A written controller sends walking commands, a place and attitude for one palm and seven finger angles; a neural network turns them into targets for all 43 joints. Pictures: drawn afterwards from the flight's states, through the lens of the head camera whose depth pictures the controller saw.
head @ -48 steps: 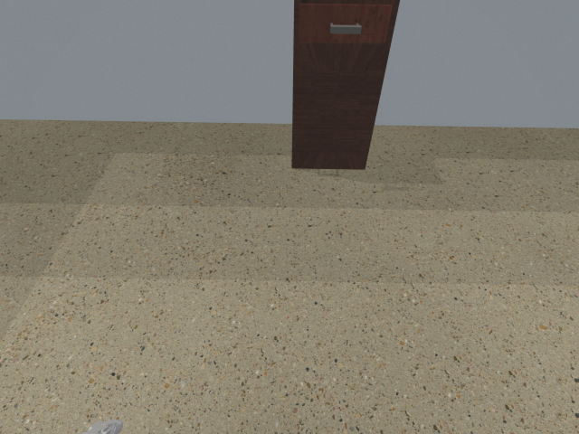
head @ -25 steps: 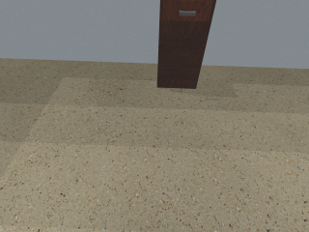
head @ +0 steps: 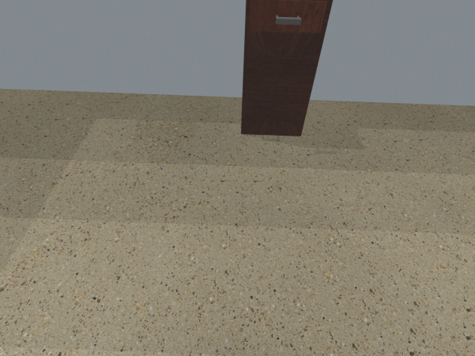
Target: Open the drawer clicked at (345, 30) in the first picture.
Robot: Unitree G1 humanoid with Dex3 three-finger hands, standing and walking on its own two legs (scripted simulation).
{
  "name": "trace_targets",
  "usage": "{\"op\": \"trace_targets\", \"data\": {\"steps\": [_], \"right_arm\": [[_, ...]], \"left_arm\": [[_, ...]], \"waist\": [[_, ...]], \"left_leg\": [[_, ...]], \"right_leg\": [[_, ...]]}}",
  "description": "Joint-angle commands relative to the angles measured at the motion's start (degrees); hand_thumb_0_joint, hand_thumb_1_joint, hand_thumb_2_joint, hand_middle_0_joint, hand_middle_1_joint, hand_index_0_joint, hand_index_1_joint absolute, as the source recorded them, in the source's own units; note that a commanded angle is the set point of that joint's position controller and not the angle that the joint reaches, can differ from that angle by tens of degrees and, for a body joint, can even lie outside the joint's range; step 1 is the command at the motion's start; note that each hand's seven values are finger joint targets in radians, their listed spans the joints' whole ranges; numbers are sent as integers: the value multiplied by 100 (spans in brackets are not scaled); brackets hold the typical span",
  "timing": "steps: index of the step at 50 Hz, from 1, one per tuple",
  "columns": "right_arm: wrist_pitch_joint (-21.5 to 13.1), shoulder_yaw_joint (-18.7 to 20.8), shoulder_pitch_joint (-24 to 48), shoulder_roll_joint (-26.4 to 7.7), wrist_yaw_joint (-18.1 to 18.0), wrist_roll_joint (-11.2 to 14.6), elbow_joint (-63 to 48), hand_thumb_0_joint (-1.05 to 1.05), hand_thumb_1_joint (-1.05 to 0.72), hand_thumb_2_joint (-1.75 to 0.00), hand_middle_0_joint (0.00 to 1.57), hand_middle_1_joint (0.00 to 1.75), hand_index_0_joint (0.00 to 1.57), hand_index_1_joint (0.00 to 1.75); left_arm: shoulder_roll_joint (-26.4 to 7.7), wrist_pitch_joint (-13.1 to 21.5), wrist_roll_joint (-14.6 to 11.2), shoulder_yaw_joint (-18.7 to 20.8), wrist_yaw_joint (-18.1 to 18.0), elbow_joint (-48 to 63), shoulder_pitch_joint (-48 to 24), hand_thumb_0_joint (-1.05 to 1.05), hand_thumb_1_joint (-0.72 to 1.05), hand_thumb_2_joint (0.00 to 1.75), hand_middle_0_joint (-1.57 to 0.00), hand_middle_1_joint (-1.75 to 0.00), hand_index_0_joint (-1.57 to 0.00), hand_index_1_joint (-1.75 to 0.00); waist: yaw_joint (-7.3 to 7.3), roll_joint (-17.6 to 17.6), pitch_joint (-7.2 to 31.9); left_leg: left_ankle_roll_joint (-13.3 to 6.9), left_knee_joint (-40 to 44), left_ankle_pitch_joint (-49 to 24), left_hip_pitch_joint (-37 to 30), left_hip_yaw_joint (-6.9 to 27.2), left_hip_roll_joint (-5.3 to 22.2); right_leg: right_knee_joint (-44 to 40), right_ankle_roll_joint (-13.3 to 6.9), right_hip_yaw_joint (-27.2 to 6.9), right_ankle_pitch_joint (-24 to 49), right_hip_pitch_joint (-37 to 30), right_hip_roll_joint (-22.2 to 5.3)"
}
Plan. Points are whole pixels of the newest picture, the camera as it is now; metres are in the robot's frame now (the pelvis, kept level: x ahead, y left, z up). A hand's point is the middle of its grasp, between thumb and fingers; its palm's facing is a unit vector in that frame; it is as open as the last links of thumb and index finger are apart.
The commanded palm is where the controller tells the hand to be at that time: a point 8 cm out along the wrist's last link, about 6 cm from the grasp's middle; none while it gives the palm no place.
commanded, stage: look at it before walking up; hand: left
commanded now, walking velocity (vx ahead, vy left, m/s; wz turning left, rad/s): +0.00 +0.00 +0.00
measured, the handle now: (287, 19) +1.59 -0.15 -0.02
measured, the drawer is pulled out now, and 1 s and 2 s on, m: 0.00 0.00 0.00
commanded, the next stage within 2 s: walk to a spot facing it in 0.48 s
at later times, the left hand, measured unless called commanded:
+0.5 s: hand out of the picture +0.08 +0.25 -0.15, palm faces -0.03 -0.94 -0.34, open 7.4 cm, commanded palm none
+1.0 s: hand out of the picture +0.11 +0.15 -0.18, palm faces -0.16 -0.96 -0.23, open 7.4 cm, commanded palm none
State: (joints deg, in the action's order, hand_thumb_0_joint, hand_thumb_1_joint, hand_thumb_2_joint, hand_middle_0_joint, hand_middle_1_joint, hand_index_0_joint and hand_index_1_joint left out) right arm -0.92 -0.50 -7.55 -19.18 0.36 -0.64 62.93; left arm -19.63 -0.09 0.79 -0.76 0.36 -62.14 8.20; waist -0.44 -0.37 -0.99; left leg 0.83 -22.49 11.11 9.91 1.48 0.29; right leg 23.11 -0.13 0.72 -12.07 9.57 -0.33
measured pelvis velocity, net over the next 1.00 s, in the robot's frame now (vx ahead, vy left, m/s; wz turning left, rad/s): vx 0.07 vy -0.05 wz -0.19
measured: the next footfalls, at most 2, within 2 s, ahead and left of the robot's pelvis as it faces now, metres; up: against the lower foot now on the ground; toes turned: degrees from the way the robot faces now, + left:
left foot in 1.46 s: +0.44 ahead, +0.00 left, +0.00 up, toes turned -14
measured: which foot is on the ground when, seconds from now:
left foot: down 0.00-0.96, up 0.98-1.00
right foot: down 0.00-1.00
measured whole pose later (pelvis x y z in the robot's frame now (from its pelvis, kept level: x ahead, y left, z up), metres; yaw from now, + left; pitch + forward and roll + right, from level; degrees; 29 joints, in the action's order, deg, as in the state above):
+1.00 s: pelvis +0.07 -0.05 -0.03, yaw -11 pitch +0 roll +1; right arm -0.8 1.6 -18.5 -13.9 0.2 -1.1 62.2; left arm -12.3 0.7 1.5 2.0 2.7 -57.6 18.1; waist -1.0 1.6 -2.2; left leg 2.6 -44.0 27.3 11.8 -6.4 7.6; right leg 38.3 -2.2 5.1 -16.5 19.2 -0.3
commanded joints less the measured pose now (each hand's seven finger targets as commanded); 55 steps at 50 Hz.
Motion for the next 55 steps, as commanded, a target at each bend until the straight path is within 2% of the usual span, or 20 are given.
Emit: {"op": "trace_targets", "data": {"steps": [1,15,29,31,32,35,37,39,40,41,42,44,46,47,48,49,50,51,52,55], "right_arm": [[-113,271,286,-1193,-106,4,-352,0,-90,-90,20,30,20,30],[-114,261,345,-1186,-111,14,-335,0,-90,-90,20,30,20,30],[-98,240,330,-1200,-110,18,-296,0,-90,-90,20,30,20,30],[-7,104,6,-570,-100,-31,-166,0,-90,-90,20,30,20,30],[32,104,-172,-489,-93,-46,-164,0,-90,-90,20,30,20,30],[86,212,-301,-628,-87,-92,-283,0,-90,-90,20,30,20,30],[70,311,-450,-753,-93,-85,-390,0,-90,-90,20,30,20,30],[-5,414,-732,-915,-126,-76,-428,0,-90,-90,20,30,20,30],[-67,481,-876,-1030,-146,-53,-428,0,-90,-90,20,30,20,30],[-127,515,-1004,-987,-151,-52,-428,0,-90,-90,20,30,20,30],[-163,525,-1086,-930,-146,-46,-434,0,-90,-90,20,30,20,30],[-196,515,-914,-753,-153,-77,-469,0,-90,-90,20,30,20,30],[-192,495,-521,-647,-153,-83,-546,0,-90,-90,20,30,20,30],[-180,470,-425,-542,-131,-76,-578,0,-90,-90,20,30,20,30],[-170,387,-335,-112,-76,8,-789,0,-90,-90,20,30,20,30],[-233,310,83,82,-38,-19,-1126,0,-90,-90,20,30,20,30],[-258,367,131,-82,-41,-36,-1120,0,-90,-90,20,30,20,30],[-277,406,127,-79,-28,-19,-1022,0,-90,-90,20,30,20,30],[-263,412,115,26,-24,-42,-949,0,-90,-90,20,30,20,30],[-155,412,-205,235,4,-98,-791,0,-90,-90,20,30,20,30]], "left_arm": [[-1158,144,-15,262,-86,348,-244,0,90,90,-20,-30,-20,-30],[-1171,158,-14,264,-95,337,-218,0,90,90,-20,-30,-20,-30],[-1188,152,-15,260,-91,314,-228,0,90,90,-20,-30,-20,-30],[-583,39,-18,147,-101,187,119,0,90,90,-20,-30,-20,-30],[-512,-23,1,153,-85,190,253,0,90,90,-20,-30,-20,-30],[-594,-126,47,271,24,383,350,0,90,90,-20,-30,-20,-30],[-562,-126,55,327,72,536,447,0,90,90,-20,-30,-20,-30],[-309,-62,44,350,126,713,472,0,90,90,-20,-30,-20,-30],[-151,-25,36,362,154,827,343,0,90,90,-20,-30,-20,-30],[-81,3,41,373,177,971,113,0,90,90,-20,-30,-20,-30],[-95,31,43,389,201,1067,-23,0,90,90,-20,-30,-20,-30],[84,88,34,424,233,1096,67,0,90,90,-20,-30,-20,-30],[219,104,35,448,259,823,926,0,90,90,-20,-30,-20,-30],[109,129,57,490,234,559,1684,0,90,90,-20,-30,-20,-30],[-530,223,116,637,133,318,2467,0,90,90,-20,-30,-20,-30],[-863,264,24,687,27,271,2806,0,90,90,-20,-30,-20,-30],[-746,277,-13,678,-49,316,2652,0,90,90,-20,-30,-20,-30],[-510,298,-15,622,-45,419,2270,0,90,90,-20,-30,-20,-30],[-371,305,6,594,-52,485,2006,0,90,90,-20,-30,-20,-30],[6,384,50,479,-67,525,1711,0,90,90,-20,-30,-20,-30]], "waist": [[26,31,232],[19,11,292],[25,22,225],[25,-58,227],[32,-63,215],[29,-20,-437],[61,204,-601],[179,775,-637],[249,1107,-534],[333,1127,-476],[357,952,-393],[216,900,-388],[-237,765,-124],[-574,111,154],[-864,-1671,256],[-892,-2180,49],[-749,-1339,57],[-584,-789,-198],[-445,-463,-319],[-96,-267,-466]], "left_leg": [[-246,373,-587,-77,524,621],[-231,383,-854,-227,473,634],[-216,472,-693,-255,466,636],[-98,289,-101,-277,231,605],[-89,193,466,-240,163,580],[-162,256,2089,285,166,616],[-303,328,2580,220,371,829],[-654,813,2873,-218,1063,1436],[-931,1090,2567,-501,1445,1969],[-1145,1155,1834,-897,1484,2199],[-1208,1072,1407,-1070,1370,2289],[-1030,708,430,-738,671,2187],[-613,-202,220,18,-257,1765],[-363,-1354,469,686,-690,1333],[1,-3303,1563,2263,-1270,645],[76,-4502,2309,3310,-865,255],[5,-4712,1852,3443,-283,535],[-18,-4684,1315,3321,-250,743],[21,-4730,1120,3180,-266,799],[164,-4421,491,2888,-300,828]], "right_leg": [[-466,-178,-643,323,2,-656],[-486,-175,-626,720,-127,-686],[-595,-167,-665,553,-127,-674],[-585,-112,-758,-133,24,-607],[-554,-137,-843,-751,147,-556],[-469,-255,-1059,-2118,847,-369],[-61,-297,-1008,-2303,1309,-176],[1086,-211,-488,-1793,1935,207],[1934,-114,-41,-1353,2190,228],[2424,-60,-48,-1635,2626,0],[2587,-47,-133,-1731,2785,-174],[2200,-38,-18,-1736,2261,-392],[1229,-64,346,-999,744,-242],[609,-111,498,-350,-394,39],[-432,-535,-1594,-1154,-1427,-1182],[-1243,-1035,-3790,-747,-1400,-2165],[-1135,-1281,-3518,-607,-1520,-2140],[-1121,-1257,-3082,-808,-986,-1928],[-1115,-1265,-2981,-872,-635,-1873],[-1095,-1084,-2005,364,-92,-1471]]}}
